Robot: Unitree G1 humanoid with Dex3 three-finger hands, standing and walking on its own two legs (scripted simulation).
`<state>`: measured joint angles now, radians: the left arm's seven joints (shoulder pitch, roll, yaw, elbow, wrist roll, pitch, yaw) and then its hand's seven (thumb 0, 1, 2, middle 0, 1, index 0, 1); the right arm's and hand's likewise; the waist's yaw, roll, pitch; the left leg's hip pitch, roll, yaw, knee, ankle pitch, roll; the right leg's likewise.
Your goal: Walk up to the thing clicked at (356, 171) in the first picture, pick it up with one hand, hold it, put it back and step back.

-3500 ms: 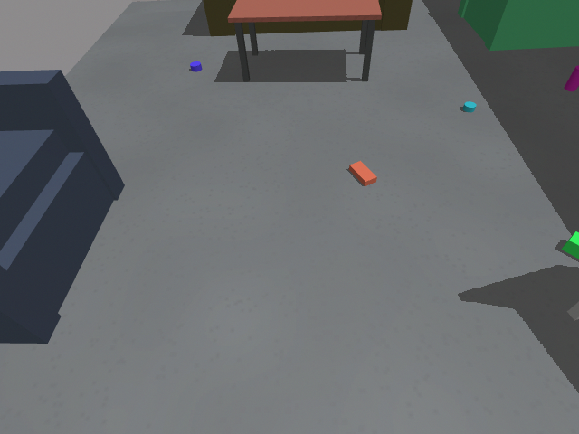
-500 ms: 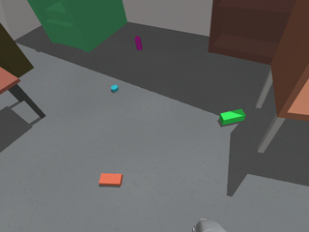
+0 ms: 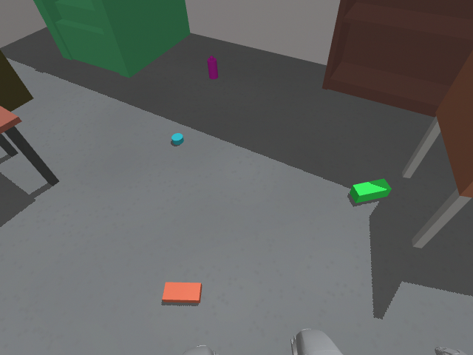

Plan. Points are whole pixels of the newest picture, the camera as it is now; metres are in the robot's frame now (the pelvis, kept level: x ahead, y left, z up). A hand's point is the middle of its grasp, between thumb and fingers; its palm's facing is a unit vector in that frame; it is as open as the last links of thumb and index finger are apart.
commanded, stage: walk up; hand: left
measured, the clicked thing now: (182, 292) +0.47 +0.28 -0.71
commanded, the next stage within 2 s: none
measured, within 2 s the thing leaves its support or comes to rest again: neither
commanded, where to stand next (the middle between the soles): +0.10 -0.01 m, yaw -1 degrees
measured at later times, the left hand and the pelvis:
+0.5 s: hand out of the picture +0.16 +0.28 -0.12, palm faces -0.09 -0.93 -0.36, open 7.4 cm; pelvis +0.01 +0.02 +0.02, yaw -4 degrees
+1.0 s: hand out of the picture +0.13 +0.23 -0.10, palm faces -0.10 -0.95 -0.31, open 7.4 cm; pelvis +0.02 +0.00 +0.05, yaw -5 degrees
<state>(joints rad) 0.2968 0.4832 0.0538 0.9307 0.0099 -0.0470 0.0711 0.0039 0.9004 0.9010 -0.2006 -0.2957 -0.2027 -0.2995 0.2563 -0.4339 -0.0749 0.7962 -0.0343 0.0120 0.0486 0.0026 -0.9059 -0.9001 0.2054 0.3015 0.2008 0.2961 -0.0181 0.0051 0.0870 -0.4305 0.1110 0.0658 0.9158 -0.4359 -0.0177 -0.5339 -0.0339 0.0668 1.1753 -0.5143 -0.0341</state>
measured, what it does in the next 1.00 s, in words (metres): steps on the spot: right foot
